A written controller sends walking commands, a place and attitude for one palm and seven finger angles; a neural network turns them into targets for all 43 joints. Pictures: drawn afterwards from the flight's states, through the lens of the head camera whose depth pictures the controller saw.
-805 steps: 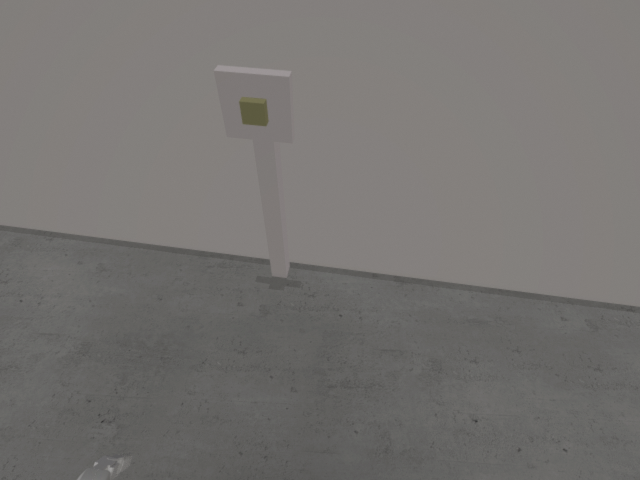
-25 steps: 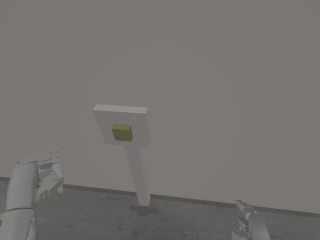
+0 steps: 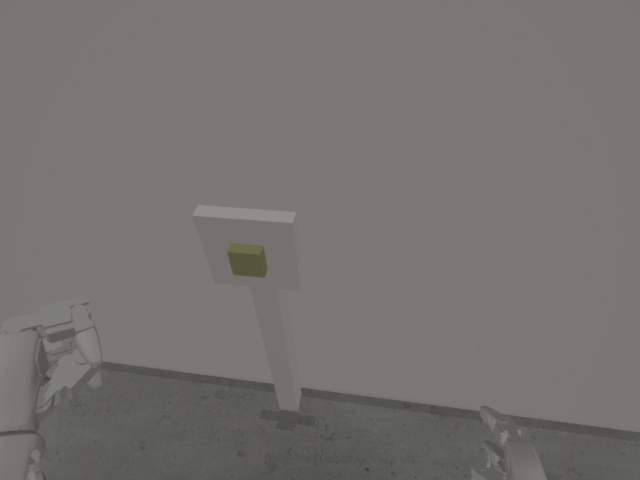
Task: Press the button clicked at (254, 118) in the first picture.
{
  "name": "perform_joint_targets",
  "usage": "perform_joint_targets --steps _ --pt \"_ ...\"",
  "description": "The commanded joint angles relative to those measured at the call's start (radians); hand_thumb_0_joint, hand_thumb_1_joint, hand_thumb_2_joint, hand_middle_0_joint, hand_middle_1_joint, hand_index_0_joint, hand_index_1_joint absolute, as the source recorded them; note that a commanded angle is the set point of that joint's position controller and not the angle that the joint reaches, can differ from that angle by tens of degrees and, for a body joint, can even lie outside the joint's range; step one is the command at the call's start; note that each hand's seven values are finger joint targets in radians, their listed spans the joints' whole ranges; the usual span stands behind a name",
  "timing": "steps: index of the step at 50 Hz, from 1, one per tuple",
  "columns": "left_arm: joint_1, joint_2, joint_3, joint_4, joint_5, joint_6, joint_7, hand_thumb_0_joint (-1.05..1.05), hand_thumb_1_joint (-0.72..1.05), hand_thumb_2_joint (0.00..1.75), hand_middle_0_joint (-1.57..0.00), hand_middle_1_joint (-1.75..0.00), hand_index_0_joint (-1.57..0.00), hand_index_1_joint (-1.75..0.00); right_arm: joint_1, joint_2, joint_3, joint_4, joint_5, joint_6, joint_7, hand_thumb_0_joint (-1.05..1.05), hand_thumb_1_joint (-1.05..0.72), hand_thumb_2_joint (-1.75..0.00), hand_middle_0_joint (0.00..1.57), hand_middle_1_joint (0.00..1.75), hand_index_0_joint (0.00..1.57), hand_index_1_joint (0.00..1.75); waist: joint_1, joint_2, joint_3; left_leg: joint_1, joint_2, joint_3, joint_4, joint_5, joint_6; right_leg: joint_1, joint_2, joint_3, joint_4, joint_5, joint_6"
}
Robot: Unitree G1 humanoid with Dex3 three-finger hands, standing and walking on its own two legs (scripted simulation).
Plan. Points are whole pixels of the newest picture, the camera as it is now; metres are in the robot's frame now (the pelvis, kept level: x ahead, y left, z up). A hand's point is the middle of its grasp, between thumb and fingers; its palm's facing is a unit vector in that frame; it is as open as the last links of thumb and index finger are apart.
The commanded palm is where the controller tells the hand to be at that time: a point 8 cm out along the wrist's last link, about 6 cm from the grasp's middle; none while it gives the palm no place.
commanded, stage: step back with the hand held close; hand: left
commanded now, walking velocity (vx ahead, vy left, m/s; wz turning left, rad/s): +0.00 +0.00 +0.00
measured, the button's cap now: (248, 259) +0.49 +0.20 -0.03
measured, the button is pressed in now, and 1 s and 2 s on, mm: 0 0 0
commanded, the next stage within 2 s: stop stepping back and stand still in 1.46 s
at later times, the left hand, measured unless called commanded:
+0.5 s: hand (100, 345) +0.19 +0.24 +0.16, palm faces +0.27 -0.82 -0.50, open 3.1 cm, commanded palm +0.12 +0.29 +0.17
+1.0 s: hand out of the picture +0.10 +0.27 +0.16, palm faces +0.41 -0.78 -0.47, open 3.1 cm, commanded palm +0.03 +0.31 +0.17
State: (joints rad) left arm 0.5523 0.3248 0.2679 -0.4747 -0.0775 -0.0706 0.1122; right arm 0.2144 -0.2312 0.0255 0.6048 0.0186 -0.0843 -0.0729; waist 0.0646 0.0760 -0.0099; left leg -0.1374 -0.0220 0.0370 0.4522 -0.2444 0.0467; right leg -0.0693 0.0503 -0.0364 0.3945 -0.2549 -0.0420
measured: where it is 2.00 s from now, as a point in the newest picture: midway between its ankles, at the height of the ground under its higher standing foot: outside the picture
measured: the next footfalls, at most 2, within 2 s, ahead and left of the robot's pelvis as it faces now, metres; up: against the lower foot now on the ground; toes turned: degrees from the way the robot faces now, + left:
right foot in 1.62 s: -0.40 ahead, -0.08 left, +0.00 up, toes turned -8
left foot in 1.70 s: -0.06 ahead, +0.10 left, +0.00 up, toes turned -2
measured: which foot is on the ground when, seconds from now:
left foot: down 0.00-1.00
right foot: down 0.00-1.00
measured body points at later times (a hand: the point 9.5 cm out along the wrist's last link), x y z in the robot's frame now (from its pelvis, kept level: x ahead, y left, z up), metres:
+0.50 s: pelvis -0.01 +0.01 +0.00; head +0.01 +0.01 +0.45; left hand +0.17 +0.28 +0.18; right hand +0.15 -0.25 -0.09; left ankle +0.01 +0.09 -0.74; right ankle -0.02 -0.09 -0.74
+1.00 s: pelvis -0.09 +0.03 -0.02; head -0.08 +0.04 +0.43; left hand +0.07 +0.31 +0.19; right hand +0.09 -0.21 -0.09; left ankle +0.01 +0.09 -0.74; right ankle -0.06 -0.10 -0.74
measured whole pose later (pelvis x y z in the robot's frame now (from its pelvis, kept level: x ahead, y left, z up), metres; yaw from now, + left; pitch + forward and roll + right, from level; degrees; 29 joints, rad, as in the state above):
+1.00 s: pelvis -0.09 +0.03 -0.02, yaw +2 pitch +0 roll -2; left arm 0.57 0.39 0.40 -0.60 0.00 -0.23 0.14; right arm 0.22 -0.22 0.00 0.54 0.00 -0.04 -0.07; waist -0.01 0.01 0.02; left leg -0.45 -0.03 0.06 0.62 -0.17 0.10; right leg -0.34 0.07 0.05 0.63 -0.29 0.00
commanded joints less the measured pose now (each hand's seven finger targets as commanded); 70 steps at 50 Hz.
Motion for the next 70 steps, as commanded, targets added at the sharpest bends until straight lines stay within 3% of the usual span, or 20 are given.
perform_joint_targets --steps 1,5,6,8,19,25,31,38,44,47,51,54,56,58,60,61,63,64,67,70 --pt "-0.098 0.184 0.124 -0.247 0.004 -0.082 0.022 0.0 0.9 0.9 -1.3 -1.5 -1.3 -1.5 -0.158 -0.093 -0.032 -0.168 -0.004 -0.082 -0.01 0.0 -0.9 -0.9 0.2 0.3 0.2 0.3 -0.005 0.01 0.01 0.032 0.046 -0.064 -0.075 0.077 -0.017 -0.096 -0.053 0.07 -0.109 0.069 0.012" --pt "-0.091 0.144 0.096 -0.152 0.004 -0.078 0.016 0.0 0.9 0.9 -1.3 -1.5 -1.3 -1.5 -0.152 -0.097 -0.036 -0.151 -0.004 -0.081 -0.009 0.0 -0.9 -0.9 0.2 0.3 0.2 0.3 -0.013 -0.046 0.052 0.029 0.046 -0.058 -0.08 0.068 -0.014 -0.118 -0.048 0.07 -0.127 0.052 0.016" --pt "-0.195 0.272 0.243 -0.229 0.013 -0.117 0.024 0.0 0.9 0.9 -1.3 -1.5 -1.3 -1.5 -0.136 -0.13 -0.049 -0.188 -0.006 -0.052 -0.005 0.0 -0.9 -0.9 0.2 0.3 0.2 0.3 -0.047 -0.067 0.102 -0.035 0.061 -0.083 -0.051 -0.018 0.01 -0.219 -0.099 0.213 -0.193 0.018 0.028" --pt "-0.068 0.169 0.161 -0.111 0.018 -0.126 0.014 0.0 0.9 0.9 -1.3 -1.5 -1.3 -1.5 -0.133 -0.114 -0.053 -0.159 -0.013 -0.019 0.003 0.0 -0.9 -0.9 0.2 0.3 0.2 0.3 -0.055 -0.112 0.08 -0.015 0.059 -0.084 -0.011 0.0 0.011 -0.244 -0.133 0.229 -0.222 -0.011 0.031" --pt "0.069 0.249 0.231 -0.289 0.016 -0.168 0.03 0.0 0.9 0.9 -1.3 -1.5 -1.3 -1.5 -0.136 -0.116 -0.076 -0.23 -0.002 0.05 0.0 0.0 -0.9 -0.9 0.2 0.3 0.2 0.3 -0.049 -0.065 -0.188 -0.049 0.103 -0.083 -0.028 0.378 0.007 -0.022 -0.108 0.112 0.039 0.471 0.046" --pt "0.137 0.239 0.241 -0.302 0.011 -0.167 0.034 0.0 0.9 0.9 -1.3 -1.5 -1.3 -1.5 -0.13 -0.124 -0.083 -0.238 -0.002 0.062 -0.002 0.0 -0.9 -0.9 0.2 0.3 0.2 0.3 -0.051 -0.001 -0.202 -0.102 0.127 -0.104 -0.026 0.416 0.008 -0.025 -0.088 0.106 0.102 0.452 0.043" --pt "0.114 0.212 0.21 -0.273 0.022 -0.165 0.035 0.0 0.9 0.9 -1.3 -1.5 -1.3 -1.5 -0.117 -0.13 -0.082 -0.235 -0.005 0.054 -0.005 0.0 -0.9 -0.9 0.2 0.3 0.2 0.3 -0.063 -0.033 -0.118 -0.253 0.155 -0.144 -0.076 0.177 0.025 -0.036 -0.075 0.127 0.122 0.312 0.043" --pt "0.027 0.21 0.206 -0.306 0.052 -0.185 0.042 0.0 0.9 0.9 -1.3 -1.5 -1.3 -1.5 -0.111 -0.137 -0.077 -0.246 -0.013 0.027 -0.014 0.0 -0.9 -0.9 0.2 0.3 0.2 0.3 -0.073 -0.022 -0.033 -0.481 0.157 -0.188 -0.138 -0.334 0.059 -0.017 -0.069 0.173 0.118 0.045 0.037" --pt "-0.01 0.206 0.226 -0.333 0.079 -0.203 0.048 0.0 0.9 0.9 -1.3 -1.5 -1.3 -1.5 -0.112 -0.138 -0.076 -0.238 -0.026 -0.004 -0.018 0.0 -0.9 -0.9 0.2 0.3 0.2 0.3 -0.064 0.072 -0.041 -0.651 0.249 -0.285 -0.263 -0.513 0.089 0.104 0.0 0.089 0.314 0.029 0.053" --pt "0.005 0.215 0.246 -0.32 0.081 -0.213 0.043 0.0 0.9 0.9 -1.3 -1.5 -1.3 -1.5 -0.118 -0.135 -0.081 -0.236 -0.027 -0.012 -0.011 0.0 -0.9 -0.9 0.2 0.3 0.2 0.3 -0.064 0.061 -0.041 -0.683 0.262 -0.277 -0.23 -0.494 0.099 0.116 0.009 0.111 0.344 0.046 0.051" --pt "0.043 0.209 0.241 -0.321 0.054 -0.233 0.034 0.0 0.9 0.9 -1.3 -1.5 -1.3 -1.5 -0.094 -0.121 -0.087 -0.218 -0.02 -0.015 0.004 0.0 -0.9 -0.9 0.2 0.3 0.2 0.3 -0.08 -0.099 -0.08 -0.481 0.155 -0.185 -0.044 -0.292 0.044 -0.069 -0.066 0.253 0.168 0.124 0.004" --pt "0.017 0.22 0.226 -0.352 0.05 -0.243 0.039 0.0 0.9 0.9 -1.3 -1.5 -1.3 -1.5 -0.092 -0.116 -0.094 -0.203 -0.022 -0.007 0.018 0.0 -0.9 -0.9 0.2 0.3 0.2 0.3 -0.088 -0.128 -0.089 -0.31 0.086 -0.127 0.144 -0.252 -0.003 -0.3 -0.185 0.387 -0.004 -0.096 -0.055" --pt "0.015 0.229 0.218 -0.353 0.047 -0.244 0.055 0.0 0.9 0.9 -1.3 -1.5 -1.3 -1.5 -0.078 -0.104 -0.091 -0.175 -0.028 -0.001 0.022 0.0 -0.9 -0.9 0.2 0.3 0.2 0.3 -0.098 -0.173 -0.092 -0.182 0.048 -0.102 0.267 -0.16 -0.031 -0.429 -0.261 0.425 -0.086 -0.089 -0.091" --pt "0.023 0.241 0.22 -0.359 0.049 -0.244 0.064 0.0 0.9 0.9 -1.3 -1.5 -1.3 -1.5 -0.079 -0.096 -0.091 -0.173 -0.023 0.006 0.023 0.0 -0.9 -0.9 0.2 0.3 0.2 0.3 -0.105 -0.193 -0.106 -0.147 0.043 -0.104 0.254 -0.103 -0.031 -0.435 -0.259 0.368 -0.067 -0.005 -0.081" --pt "0.043 0.268 0.249 -0.358 0.051 -0.247 0.069 0.0 0.9 0.9 -1.3 -1.5 -1.3 -1.5 -0.093 -0.105 -0.093 -0.175 -0.024 0.009 0.012 0.0 -0.9 -0.9 0.2 0.3 0.2 0.3 -0.102 -0.119 -0.086 -0.148 0.084 -0.148 0.108 -0.079 -0.007 -0.446 -0.168 0.269 0.005 -0.002 -0.031" --pt "0.057 0.271 0.256 -0.369 0.051 -0.251 0.068 0.0 0.9 0.9 -1.3 -1.5 -1.3 -1.5 -0.101 -0.11 -0.089 -0.185 -0.022 0.006 0.006 0.0 -0.9 -0.9 0.2 0.3 0.2 0.3 -0.096 -0.04 -0.08 -0.209 0.149 -0.223 -0.014 -0.12 0.019 -0.405 -0.09 0.195 0.097 -0.04 0.004" --pt "0.037 0.269 0.286 -0.39 0.059 -0.259 0.061 0.0 0.9 0.9 -1.3 -1.5 -1.3 -1.5 -0.136 -0.12 -0.089 -0.196 -0.036 -0.025 -0.003 0.0 -0.9 -0.9 0.2 0.3 0.2 0.3 -0.077 0.209 -0.102 -0.521 0.381 -0.467 -0.353 -0.447 0.112 -0.125 0.077 0.076 0.561 -0.16 0.056" --pt "0.016 0.279 0.298 -0.39 0.068 -0.259 0.061 0.0 0.9 0.9 -1.3 -1.5 -1.3 -1.5 -0.127 -0.11 -0.089 -0.184 -0.047 -0.04 -0.003 0.0 -0.9 -0.9 0.2 0.3 0.2 0.3 -0.077 0.2 -0.107 -0.624 0.426 -0.483 -0.418 -0.54 0.116 -0.056 0.088 0.104 0.785 -0.198 0.056" --pt "-0.006 0.261 0.29 -0.371 0.051 -0.248 0.054 0.0 0.9 0.9 -1.3 -1.5 -1.3 -1.5 -0.141 -0.117 -0.109 -0.16 -0.049 -0.046 0.02 0.0 -0.9 -0.9 0.2 0.3 0.2 0.3 -0.058 0.093 -0.114 -0.57 0.375 -0.309 -0.358 -0.453 0.041 -0.093 0.089 0.068 0.867 -0.215 0.051" --pt "-0.002 0.223 0.226 -0.396 0.029 -0.223 0.054 0.0 0.9 0.9 -1.3 -1.5 -1.3 -1.5 -0.155 -0.098 -0.107 -0.145 -0.034 -0.057 0.034 0.0 -0.9 -0.9 0.2 0.3 0.2 0.3 -0.044 0.104 -0.164 -0.351 0.296 -0.178 -0.352 -0.36 -0.017 -0.155 0.075 -0.033 0.696 -0.275 0.042"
